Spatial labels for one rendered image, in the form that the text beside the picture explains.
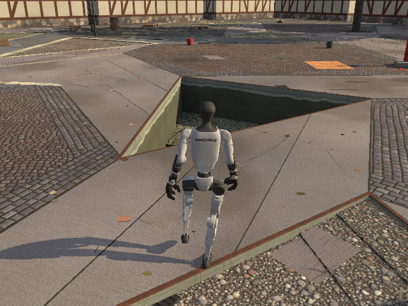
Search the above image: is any right robot forearm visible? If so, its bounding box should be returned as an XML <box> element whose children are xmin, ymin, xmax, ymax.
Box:
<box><xmin>227</xmin><ymin>156</ymin><xmax>238</xmax><ymax>180</ymax></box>

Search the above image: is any left robot forearm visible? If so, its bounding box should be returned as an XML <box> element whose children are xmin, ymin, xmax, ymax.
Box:
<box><xmin>168</xmin><ymin>154</ymin><xmax>182</xmax><ymax>186</ymax></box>

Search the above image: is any robot head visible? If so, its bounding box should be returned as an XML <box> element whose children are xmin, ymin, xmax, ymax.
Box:
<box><xmin>196</xmin><ymin>101</ymin><xmax>217</xmax><ymax>132</ymax></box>

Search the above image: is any right robot hand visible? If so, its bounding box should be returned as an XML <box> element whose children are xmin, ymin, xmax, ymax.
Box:
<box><xmin>224</xmin><ymin>177</ymin><xmax>238</xmax><ymax>191</ymax></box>

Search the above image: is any robot left upper arm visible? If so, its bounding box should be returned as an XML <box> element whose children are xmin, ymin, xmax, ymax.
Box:
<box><xmin>176</xmin><ymin>128</ymin><xmax>193</xmax><ymax>164</ymax></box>

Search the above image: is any robot left foot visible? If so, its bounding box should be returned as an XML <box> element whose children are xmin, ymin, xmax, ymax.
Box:
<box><xmin>181</xmin><ymin>234</ymin><xmax>189</xmax><ymax>244</ymax></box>

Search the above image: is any robot right upper arm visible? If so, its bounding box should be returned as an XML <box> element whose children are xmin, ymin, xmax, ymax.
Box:
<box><xmin>219</xmin><ymin>129</ymin><xmax>234</xmax><ymax>164</ymax></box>

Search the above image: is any left robot hand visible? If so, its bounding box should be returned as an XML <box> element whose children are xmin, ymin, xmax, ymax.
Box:
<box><xmin>166</xmin><ymin>183</ymin><xmax>180</xmax><ymax>200</ymax></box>

